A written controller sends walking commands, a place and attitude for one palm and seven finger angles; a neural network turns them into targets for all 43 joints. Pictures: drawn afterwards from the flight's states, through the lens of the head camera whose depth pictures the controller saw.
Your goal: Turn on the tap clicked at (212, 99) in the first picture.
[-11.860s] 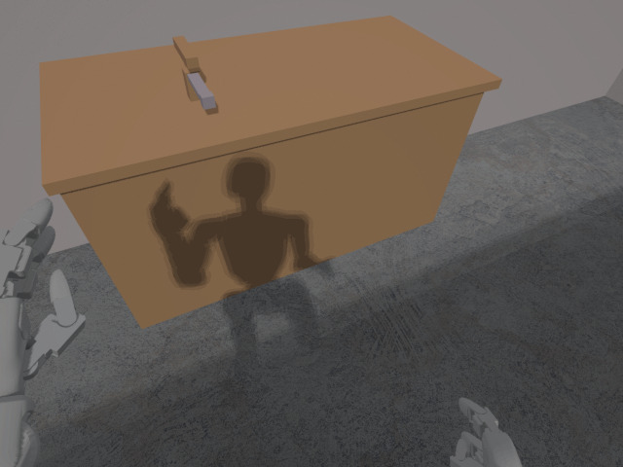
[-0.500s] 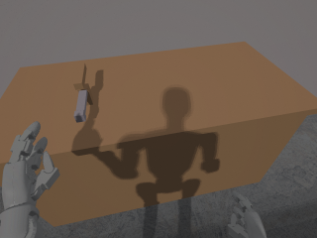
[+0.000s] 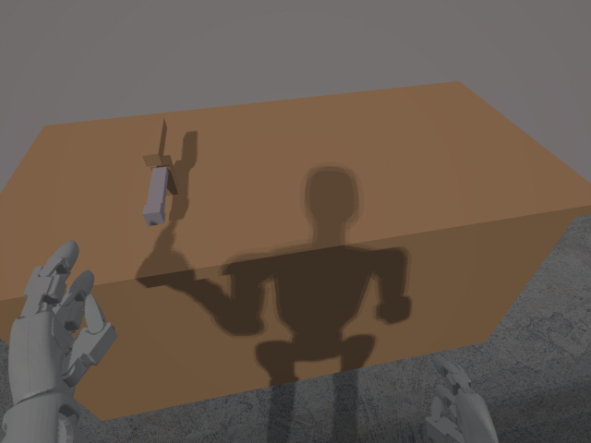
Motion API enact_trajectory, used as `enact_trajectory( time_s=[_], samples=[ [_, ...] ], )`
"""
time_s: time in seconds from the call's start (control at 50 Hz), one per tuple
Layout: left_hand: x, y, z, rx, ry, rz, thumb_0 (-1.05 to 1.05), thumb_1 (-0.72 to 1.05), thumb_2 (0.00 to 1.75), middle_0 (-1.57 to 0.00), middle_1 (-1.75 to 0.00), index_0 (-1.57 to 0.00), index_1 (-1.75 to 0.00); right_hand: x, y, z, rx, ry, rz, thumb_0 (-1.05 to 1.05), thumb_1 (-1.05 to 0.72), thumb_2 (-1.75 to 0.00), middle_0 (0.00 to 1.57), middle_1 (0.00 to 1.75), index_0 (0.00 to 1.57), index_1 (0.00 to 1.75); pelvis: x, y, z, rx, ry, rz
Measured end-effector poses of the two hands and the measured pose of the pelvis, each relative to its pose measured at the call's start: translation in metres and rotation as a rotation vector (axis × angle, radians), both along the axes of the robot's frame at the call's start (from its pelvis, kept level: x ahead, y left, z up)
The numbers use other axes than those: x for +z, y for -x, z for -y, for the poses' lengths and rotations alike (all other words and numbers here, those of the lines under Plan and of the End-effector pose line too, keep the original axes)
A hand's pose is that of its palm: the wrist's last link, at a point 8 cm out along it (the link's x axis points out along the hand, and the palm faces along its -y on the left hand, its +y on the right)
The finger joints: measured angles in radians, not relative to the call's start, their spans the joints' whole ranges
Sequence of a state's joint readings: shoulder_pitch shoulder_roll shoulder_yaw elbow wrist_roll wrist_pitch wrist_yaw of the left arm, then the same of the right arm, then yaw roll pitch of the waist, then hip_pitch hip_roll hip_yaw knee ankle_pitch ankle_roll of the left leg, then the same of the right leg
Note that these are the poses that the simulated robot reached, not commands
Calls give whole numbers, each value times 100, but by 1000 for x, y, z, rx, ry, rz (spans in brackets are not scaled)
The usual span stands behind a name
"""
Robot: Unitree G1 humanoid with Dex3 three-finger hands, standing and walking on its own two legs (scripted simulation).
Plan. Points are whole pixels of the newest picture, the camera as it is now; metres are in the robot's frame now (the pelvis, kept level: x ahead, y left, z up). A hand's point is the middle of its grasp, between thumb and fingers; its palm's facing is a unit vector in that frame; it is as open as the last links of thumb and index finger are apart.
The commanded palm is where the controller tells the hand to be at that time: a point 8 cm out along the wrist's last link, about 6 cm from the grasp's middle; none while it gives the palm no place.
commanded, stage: turn the palm inward beside the body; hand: left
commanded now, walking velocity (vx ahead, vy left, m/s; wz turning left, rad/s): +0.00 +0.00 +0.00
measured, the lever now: (154, 214) +0.43 +0.31 +0.06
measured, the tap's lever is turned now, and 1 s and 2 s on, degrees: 0 0 0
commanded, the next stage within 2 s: reach beside the lever's end, fingers flat in 0.34 s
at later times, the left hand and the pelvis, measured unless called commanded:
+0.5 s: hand (125, 319) +0.20 +0.22 +0.14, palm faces +0.48 -0.87 -0.10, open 7.4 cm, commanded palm +0.15 +0.27 +0.14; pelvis +0.01 -0.01 +0.00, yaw +0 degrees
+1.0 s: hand (120, 285) +0.25 +0.26 +0.12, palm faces +0.52 -0.85 -0.09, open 7.4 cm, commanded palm +0.21 +0.30 +0.12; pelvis +0.01 +0.00 +0.00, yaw -1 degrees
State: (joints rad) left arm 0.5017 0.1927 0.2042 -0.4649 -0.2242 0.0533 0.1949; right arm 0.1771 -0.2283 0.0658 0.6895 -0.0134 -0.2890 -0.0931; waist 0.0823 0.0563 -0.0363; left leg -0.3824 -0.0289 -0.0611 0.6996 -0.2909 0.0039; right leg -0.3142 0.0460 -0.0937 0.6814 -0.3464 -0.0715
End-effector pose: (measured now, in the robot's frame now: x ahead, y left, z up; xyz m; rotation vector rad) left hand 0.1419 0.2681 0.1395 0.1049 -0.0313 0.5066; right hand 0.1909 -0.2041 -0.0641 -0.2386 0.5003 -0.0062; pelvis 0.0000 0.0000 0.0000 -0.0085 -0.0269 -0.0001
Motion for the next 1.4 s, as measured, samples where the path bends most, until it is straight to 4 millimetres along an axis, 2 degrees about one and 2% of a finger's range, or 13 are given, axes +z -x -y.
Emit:
enact_trajectory(
  time_s=[0.48, 0.62, 1.02, 1.24, 1.4],
  samples=[
    [1, -14, 12, -7, -4, -13, 2, 90, 90, -20, -30, -20, -30, 0, -15, 13, -11, -2, 3, 1, -90, -90, 20, 30, 20, 30, 0, -13, 9, -2, -10, -18],
    [-5, -20, 1, 21, 0, -25, 2, 90, 90, -20, -31, -21, -30, -4, -11, 18, -29, 3, -20, 1, -90, -90, 20, 30, 20, 30, -1, -10, 12, 0, -9, -20],
    [-19, -68, -27, 40, 18, -19, 2, 90, 90, -20, -30, -20, -29, -14, 15, 26, -112, 28, -100, 1, -90, -90, 20, 30, 20, 29, 0, -6, 3, -16, -6, -47],
    [-28, -95, -31, 31, 25, -18, 2, 90, 90, -19, -28, -19, -27, -19, 19, 20, -127, 33, -132, 1, -90, -90, 20, 30, 20, 29, -2, -8, -6, -25, -5, -69],
    [-35, -114, -46, 55, 31, -22, 2, 90, 90, -18, -26, -19, -25, -22, 22, 17, -142, 40, -160, 1, -90, -90, 20, 30, 20, 30, -3, -9, -9, -29, 0, -85]
  ],
)
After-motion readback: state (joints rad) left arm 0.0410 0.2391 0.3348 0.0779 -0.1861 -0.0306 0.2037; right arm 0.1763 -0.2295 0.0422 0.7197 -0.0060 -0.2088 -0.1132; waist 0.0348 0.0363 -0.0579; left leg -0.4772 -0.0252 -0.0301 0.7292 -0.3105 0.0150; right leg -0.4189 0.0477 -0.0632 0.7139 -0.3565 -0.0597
